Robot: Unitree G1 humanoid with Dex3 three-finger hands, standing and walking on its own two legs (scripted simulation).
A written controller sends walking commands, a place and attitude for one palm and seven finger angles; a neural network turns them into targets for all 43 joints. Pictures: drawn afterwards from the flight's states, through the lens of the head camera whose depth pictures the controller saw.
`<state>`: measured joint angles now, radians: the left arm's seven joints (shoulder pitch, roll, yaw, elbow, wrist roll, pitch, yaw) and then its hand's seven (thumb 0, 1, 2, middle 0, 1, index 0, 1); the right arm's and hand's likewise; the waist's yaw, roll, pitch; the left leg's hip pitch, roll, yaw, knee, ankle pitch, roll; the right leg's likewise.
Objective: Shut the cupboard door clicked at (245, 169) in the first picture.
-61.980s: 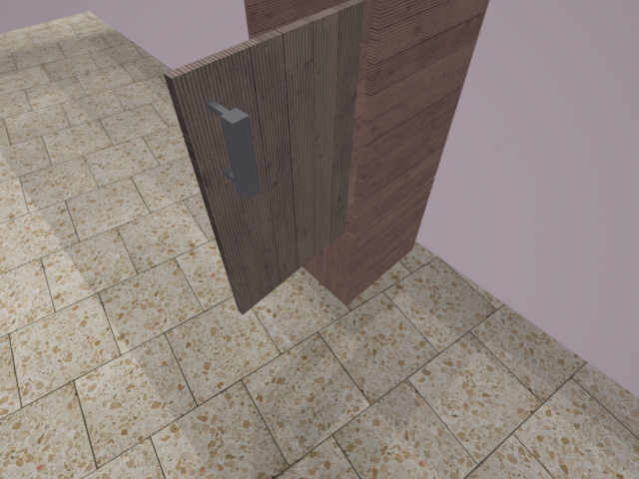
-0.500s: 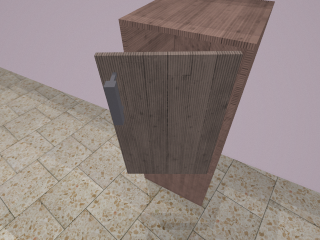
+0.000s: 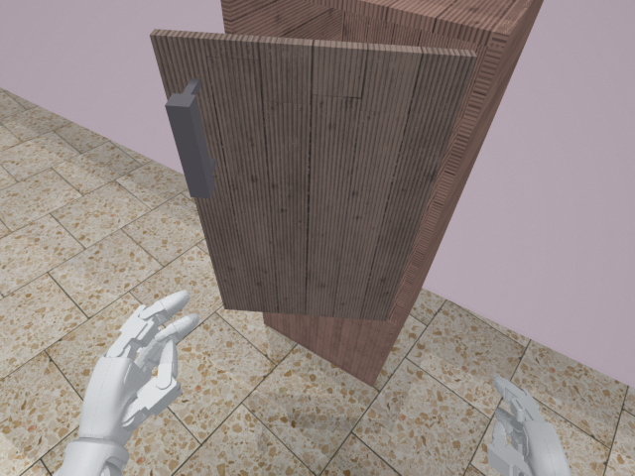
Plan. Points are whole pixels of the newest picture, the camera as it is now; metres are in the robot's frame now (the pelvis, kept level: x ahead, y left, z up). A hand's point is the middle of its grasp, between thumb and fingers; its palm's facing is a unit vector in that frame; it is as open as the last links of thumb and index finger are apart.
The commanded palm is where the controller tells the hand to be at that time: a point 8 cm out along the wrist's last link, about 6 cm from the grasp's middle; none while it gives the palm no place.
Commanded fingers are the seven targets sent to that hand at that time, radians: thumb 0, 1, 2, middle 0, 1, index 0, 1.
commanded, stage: raise the hand and make a fist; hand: left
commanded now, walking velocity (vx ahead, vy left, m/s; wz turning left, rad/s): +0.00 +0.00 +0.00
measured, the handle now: (198, 139) +0.48 +0.18 +0.18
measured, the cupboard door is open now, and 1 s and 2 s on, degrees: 27 27 27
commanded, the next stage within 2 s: bring the fist close to the handle in 1.58 s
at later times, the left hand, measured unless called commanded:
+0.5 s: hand (132, 378) +0.21 +0.20 +0.09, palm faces -0.01 -1.00 -0.04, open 4.1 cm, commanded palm +0.17 +0.25 +0.10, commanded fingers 0.00 0.90 0.90 -0.97 -1.14 -0.97 -1.14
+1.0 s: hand (78, 332) +0.22 +0.23 +0.16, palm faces +0.00 -1.00 -0.06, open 3.1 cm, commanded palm +0.20 +0.28 +0.17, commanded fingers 0.00 0.90 0.90 -1.30 -1.50 -1.30 -1.50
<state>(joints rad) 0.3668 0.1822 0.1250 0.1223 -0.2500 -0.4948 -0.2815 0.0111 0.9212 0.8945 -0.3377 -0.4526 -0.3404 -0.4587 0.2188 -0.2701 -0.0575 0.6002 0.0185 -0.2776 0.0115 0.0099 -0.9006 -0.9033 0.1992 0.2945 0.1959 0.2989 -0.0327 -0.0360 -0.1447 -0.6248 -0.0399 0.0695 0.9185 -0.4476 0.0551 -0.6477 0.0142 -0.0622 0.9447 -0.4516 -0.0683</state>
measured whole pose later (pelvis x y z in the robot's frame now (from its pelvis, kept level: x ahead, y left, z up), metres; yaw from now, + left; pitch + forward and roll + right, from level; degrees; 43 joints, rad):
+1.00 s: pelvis +0.01 +0.04 +0.03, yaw +2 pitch +1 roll -2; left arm 0.32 0.28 0.16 -0.27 -0.29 -0.03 -0.25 0.02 0.90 0.90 -1.24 -1.43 -1.24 -1.43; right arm 0.23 -0.23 0.07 0.54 0.05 -0.26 -0.06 0.01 -0.90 -0.90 0.20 0.29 0.20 0.30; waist 0.05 0.04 -0.06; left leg -0.33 -0.06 0.03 0.69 -0.37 0.09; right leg -0.31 0.01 -0.09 0.63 -0.34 -0.01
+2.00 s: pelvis +0.01 -0.01 +0.05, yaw +1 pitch -2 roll +0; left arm 0.01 0.31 0.21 -0.03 -0.29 0.11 -0.25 0.02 0.90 0.90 -1.30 -1.50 -1.30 -1.50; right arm 0.22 -0.26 0.07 0.63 0.06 -0.21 -0.08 0.01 -0.90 -0.90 0.20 0.30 0.20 0.30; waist 0.03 0.05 -0.03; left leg -0.22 -0.03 0.02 0.56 -0.29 0.04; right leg -0.22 0.04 -0.09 0.53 -0.28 -0.07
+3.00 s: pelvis +0.02 +0.02 +0.05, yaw -1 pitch +0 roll +0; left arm -0.33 0.22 0.13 0.30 -0.20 0.06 -0.10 0.01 0.90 0.90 -1.30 -1.50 -1.30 -1.50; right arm 0.26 -0.26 0.05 0.63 0.07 -0.07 -0.04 0.01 -0.90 -0.90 0.20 0.29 0.20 0.30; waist -0.01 0.04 -0.03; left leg -0.23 -0.04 0.06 0.53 -0.31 0.07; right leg -0.24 0.03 -0.05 0.52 -0.29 -0.04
